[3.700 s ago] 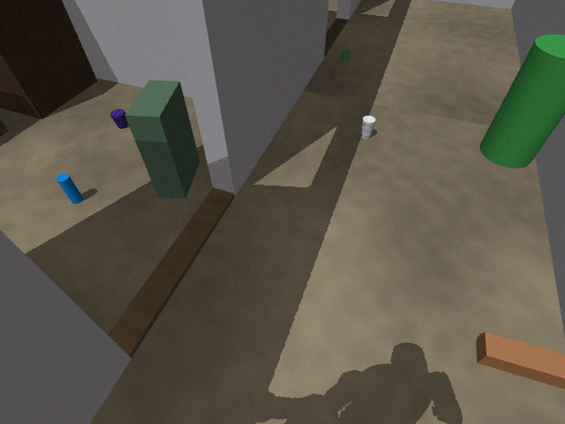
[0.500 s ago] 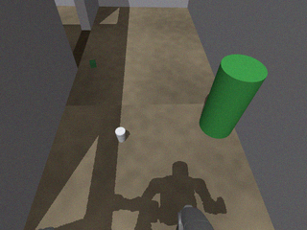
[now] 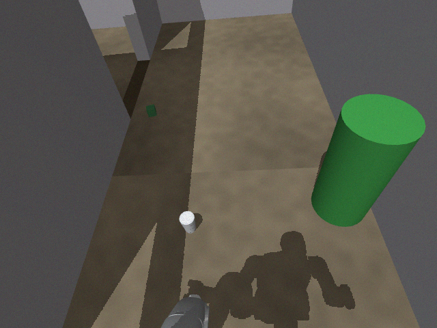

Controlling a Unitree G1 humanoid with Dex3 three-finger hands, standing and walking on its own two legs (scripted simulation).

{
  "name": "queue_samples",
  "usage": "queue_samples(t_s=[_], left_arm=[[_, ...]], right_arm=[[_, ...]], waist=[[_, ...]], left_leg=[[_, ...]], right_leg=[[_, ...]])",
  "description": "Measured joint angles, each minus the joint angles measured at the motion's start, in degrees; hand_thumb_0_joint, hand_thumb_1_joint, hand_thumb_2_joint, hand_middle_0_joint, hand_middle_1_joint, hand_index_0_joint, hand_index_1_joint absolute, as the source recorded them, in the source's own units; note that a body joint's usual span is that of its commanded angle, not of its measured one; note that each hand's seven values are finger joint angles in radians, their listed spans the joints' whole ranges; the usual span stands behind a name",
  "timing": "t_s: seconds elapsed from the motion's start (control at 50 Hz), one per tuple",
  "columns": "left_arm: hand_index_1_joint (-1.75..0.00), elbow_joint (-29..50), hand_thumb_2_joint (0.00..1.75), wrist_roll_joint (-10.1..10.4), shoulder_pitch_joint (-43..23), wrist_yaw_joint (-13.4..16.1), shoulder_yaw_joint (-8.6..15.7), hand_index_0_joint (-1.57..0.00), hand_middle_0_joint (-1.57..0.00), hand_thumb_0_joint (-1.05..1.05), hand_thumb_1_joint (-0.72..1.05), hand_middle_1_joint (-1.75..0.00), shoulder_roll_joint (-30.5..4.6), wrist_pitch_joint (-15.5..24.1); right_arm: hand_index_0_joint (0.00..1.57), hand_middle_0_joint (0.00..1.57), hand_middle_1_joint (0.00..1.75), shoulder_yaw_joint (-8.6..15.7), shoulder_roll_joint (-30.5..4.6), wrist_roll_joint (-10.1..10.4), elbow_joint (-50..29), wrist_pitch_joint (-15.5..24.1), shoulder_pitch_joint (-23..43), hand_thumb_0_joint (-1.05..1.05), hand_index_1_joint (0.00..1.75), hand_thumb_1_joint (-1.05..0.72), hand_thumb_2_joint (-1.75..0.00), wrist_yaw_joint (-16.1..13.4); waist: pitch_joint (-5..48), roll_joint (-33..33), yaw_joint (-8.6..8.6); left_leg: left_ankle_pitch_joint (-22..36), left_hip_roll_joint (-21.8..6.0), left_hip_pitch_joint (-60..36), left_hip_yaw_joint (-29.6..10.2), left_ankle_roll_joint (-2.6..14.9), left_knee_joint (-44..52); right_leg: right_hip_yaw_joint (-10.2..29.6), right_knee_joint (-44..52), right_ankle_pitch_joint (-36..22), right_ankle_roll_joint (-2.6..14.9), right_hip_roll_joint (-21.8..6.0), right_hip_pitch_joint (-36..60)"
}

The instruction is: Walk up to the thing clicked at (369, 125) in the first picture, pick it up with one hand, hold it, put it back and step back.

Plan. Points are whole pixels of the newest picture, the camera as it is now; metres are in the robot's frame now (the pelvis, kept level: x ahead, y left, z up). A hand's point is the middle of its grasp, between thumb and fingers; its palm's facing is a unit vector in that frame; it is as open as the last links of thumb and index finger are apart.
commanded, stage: walk up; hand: left
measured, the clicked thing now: (188, 223) +0.65 +0.25 -0.72
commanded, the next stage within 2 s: none
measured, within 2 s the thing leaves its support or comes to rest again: neither
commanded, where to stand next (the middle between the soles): +0.29 +0.04 m, yaw -1 degrees
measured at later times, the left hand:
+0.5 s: hand (88, 293) +0.20 +0.34 -0.15, palm faces -0.06 -0.94 -0.34, open 7.3 cm
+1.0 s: hand (115, 241) +0.32 +0.30 -0.15, palm faces -0.02 -0.92 -0.38, open 7.3 cm
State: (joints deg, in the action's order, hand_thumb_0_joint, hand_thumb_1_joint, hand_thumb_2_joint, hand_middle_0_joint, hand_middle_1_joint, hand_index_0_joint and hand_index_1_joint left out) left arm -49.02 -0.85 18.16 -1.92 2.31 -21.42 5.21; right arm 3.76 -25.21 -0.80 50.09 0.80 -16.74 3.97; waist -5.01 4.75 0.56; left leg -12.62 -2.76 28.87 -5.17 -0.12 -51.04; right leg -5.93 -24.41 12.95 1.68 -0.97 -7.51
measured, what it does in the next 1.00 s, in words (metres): walks ahead: left foot, then right foot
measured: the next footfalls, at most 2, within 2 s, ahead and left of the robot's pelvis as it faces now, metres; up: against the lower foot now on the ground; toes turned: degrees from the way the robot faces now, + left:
left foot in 0.16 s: +0.19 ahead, +0.16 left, +0.00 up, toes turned +5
right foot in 0.66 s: +0.33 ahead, -0.07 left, +0.00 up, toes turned -2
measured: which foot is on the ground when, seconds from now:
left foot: up 0.00-0.14, down 0.16-0.68, up 0.70-1.00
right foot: down 0.00-0.20, up 0.22-0.64, down 0.66-1.00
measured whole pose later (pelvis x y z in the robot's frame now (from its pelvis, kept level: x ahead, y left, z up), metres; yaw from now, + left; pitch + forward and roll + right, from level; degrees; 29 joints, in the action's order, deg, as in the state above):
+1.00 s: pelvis +0.24 +0.04 -0.01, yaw +1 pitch -4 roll +0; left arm -50.2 -1.3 12.6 -1.1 1.5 -21.4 1.7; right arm 1.9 -23.8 -1.1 54.4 1.3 -15.6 1.1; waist -5.5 1.9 0.6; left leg -18.5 -3.2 20.6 0.0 0.0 -40.8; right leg -4.1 -32.6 12.7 1.9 -0.7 -16.3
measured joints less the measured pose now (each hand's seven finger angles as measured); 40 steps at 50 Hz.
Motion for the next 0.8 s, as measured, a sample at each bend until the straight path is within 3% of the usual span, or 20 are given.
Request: queue_samples(t_s=[0.06,0.14,0.18,0.2,0.26,0.32,0.44,0.5,0.58,0.66,0.7,0.74,0.8], left_arm=[[-0.3,0.3,0.9,-0.3,0.63,-0.15,0.65,-0.21,-0.21,0.0,0.9,-0.3,-1.09,-0.1],[-0.3,0.02,0.9,-0.34,1.57,-0.31,1.05,-0.21,-0.2,0.0,0.9,-0.3,-2.83,-0.49],[-0.3,-0.59,0.9,-0.54,2.09,-0.24,1.11,-0.21,-0.2,0.0,0.9,-0.3,-3.81,-1.08],[-0.3,-1.15,0.9,-0.52,2.04,-0.06,1.23,-0.21,-0.2,0.0,0.9,-0.3,-4.13,-1.51],[-0.3,-2.83,0.9,-0.06,1.24,0.45,0.52,-0.21,-0.2,0.01,0.91,-0.3,-3.27,-2.9],[-0.3,-2.99,0.9,0.56,-0.06,0.27,-0.12,-0.21,-0.2,0.01,0.91,-0.3,-3.48,-3.0],[-0.3,-2.68,0.9,0.9,-0.65,-0.54,0.26,-0.21,-0.2,0.0,0.91,-0.3,-3.67,-3.17],[-0.3,-3.26,0.9,0.58,-0.49,-0.85,0.23,-0.2,-0.2,0.0,0.91,-0.3,-3.22,-3.55],[-0.3,-3.58,0.9,0.2,-1.85,-0.53,0.07,-0.2,-0.2,0.0,0.91,-0.3,-2.44,-3.53],[-0.3,-3.29,0.9,0.01,-4.02,0.52,0.08,-0.2,-0.2,0.0,0.91,-0.3,-1.61,-2.2],[-0.3,-2.91,0.9,-0.17,-5.51,0.95,0.04,-0.2,-0.2,0.0,0.91,-0.3,-0.21,-1.66],[-0.3,-1.79,0.9,-0.02,-6.29,0.66,-0.41,-0.2,-0.2,0.0,0.91,-0.3,0.42,-1.52],[-0.3,-0.74,0.9,0.16,-6.35,0.61,-1.03,-0.21,-0.2,0.0,0.91,-0.3,1.49,-1.64]], right_arm=[[0.2,0.2,0.3,0.12,0.26,-0.6,0.69,-0.09,-0.03,0.01,0.3,-0.9,-0.89,0.71],[0.2,0.2,0.3,0.07,0.66,-0.95,1.25,0.44,0.23,0.01,0.3,-0.9,-0.89,1.29],[0.2,0.2,0.3,0.21,0.98,-1.11,1.01,1.35,0.43,0.01,0.3,-0.9,-0.89,1.1],[0.2,0.2,0.3,0.25,1.32,-1.22,0.69,1.98,0.85,0.01,0.3,-0.9,-0.89,0.78],[0.2,0.2,0.3,0.03,1.64,-0.59,-1.11,3.37,0.83,0.01,0.3,-0.9,-0.89,-0.19],[0.2,0.2,0.3,-0.86,2.93,0.06,-1.44,3.56,-0.24,0.01,0.3,-0.9,-0.89,-0.95],[0.21,0.21,0.3,-1.69,4.08,0.16,-1.49,3.75,-2.59,0.01,0.3,-0.9,-0.89,-1.46],[0.21,0.21,0.3,-1.53,3.75,-0.05,-1.65,3.45,-3.3,0.01,0.3,-0.9,-0.89,-1.59],[0.21,0.21,0.3,-1.42,2.98,-0.18,-1.79,2.67,-3.13,0.01,0.3,-0.9,-0.89,-2.07],[0.21,0.21,0.3,-1.78,2.54,0.56,-1.58,1.45,-2.03,0.01,0.3,-0.9,-0.89,-2.6],[0.2,0.21,0.3,-1.94,2.28,0.98,-0.83,0.58,-0.16,0.01,0.3,-0.9,-0.89,-2.95],[0.2,0.2,0.3,-2.3,2.66,0.73,-0.72,0.1,0.68,0.01,0.3,-0.9,-0.89,-3.0],[0.2,0.2,0.3,-2.61,2.38,0.7,0.25,-0.09,1.04,0.01,0.3,-0.9,-0.89,-2.68]], waist=[[0.24,-0.93,0.48],[0.97,-2.72,1.04],[1.41,-4.76,0.74],[0.97,-6.5,0.72],[0.31,-6.38,-0.95],[-0.28,-7.22,-1.69],[-0.85,-8.42,-1.66],[-0.54,-7.72,-1.77],[-1.28,-6.24,-2.06],[-2.34,-4.54,-2.1],[-3.51,-1.9,-1.9],[-3.85,-1.91,-1.38],[-2.9,-1.66,-0.75]], left_leg=[[1.13,-1.26,-1.05,2.31,-0.18,7.93],[1.3,-2.09,-5.22,5.35,0.94,15.41],[2.34,-0.87,-7.2,6.58,1.03,16.21],[1.29,0.24,-7.62,7.9,1.11,14.88],[-1.9,0.33,-8.84,8.19,1.76,12.88],[-1.12,0.88,-12.63,8.16,1.96,17.29],[-0.56,2.46,-19.41,9.57,2.57,24.49],[-1.45,2.82,-21.74,10.51,2.66,26.14],[-4.08,3.01,-22.65,11.24,1.97,24.63],[-9.64,2.25,-20.74,11.19,0.73,17.13],[-12.84,0.74,-17.74,8.97,1.82,9.16],[-17.75,2.35,-14.12,6.99,2.7,0.09],[-17.21,2.98,-9.71,5.44,2.76,-6.54]], right_leg=[[-0.87,-0.76,2.18,-0.43,-0.11,1.3],[-1.42,-4.46,6.76,-1.82,-0.81,1.92],[-0.92,-9.19,10.66,-1.97,-2.6,0.99],[0.38,-13.86,11.92,-0.91,-4.22,-0.54],[5.53,-31.66,14.29,0.53,-1.12,-8.23],[7.78,-37.71,10.21,0.85,0.14,-14.51],[9.69,-32.54,1.56,-1.06,-2.02,-20.95],[8.91,-26.81,0.17,-1.93,-3.04,-21.47],[6.42,-17.79,-1.79,-1.82,-3.6,-19.54],[4.5,-8.37,-4.67,-0.78,-1.58,-13.73],[3.48,-9.87,-2.96,-0.07,0.27,-13.65],[3.64,-11.13,-1.92,0.56,-0.07,-13.53],[3.48,-9.1,-2.0,0.9,-0.56,-11.48]])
